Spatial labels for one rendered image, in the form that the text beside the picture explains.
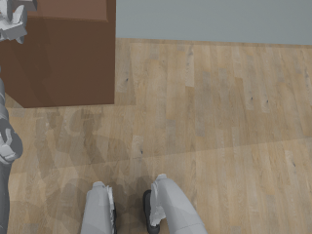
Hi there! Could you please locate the robot left hand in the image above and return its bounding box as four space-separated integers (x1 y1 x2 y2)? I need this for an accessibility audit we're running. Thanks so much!
0 0 27 44

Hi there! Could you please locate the right robot foot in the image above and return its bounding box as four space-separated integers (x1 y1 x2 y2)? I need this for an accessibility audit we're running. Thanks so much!
142 189 160 234

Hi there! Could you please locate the drawer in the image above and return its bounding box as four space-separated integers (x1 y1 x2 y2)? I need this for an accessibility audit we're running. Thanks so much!
0 0 107 20

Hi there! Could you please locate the robot left upper arm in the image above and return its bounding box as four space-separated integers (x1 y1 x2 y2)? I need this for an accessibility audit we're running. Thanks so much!
0 117 23 234

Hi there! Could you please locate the cabinet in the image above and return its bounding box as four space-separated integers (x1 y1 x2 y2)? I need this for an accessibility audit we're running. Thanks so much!
0 0 116 108

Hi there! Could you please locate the handle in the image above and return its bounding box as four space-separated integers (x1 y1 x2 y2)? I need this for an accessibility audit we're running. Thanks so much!
12 0 38 12

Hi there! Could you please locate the robot right thigh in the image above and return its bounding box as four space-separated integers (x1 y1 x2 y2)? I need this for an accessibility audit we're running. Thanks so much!
151 177 208 234

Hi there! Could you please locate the left robot forearm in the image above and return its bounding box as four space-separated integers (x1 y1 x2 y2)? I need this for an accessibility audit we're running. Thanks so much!
0 66 10 123

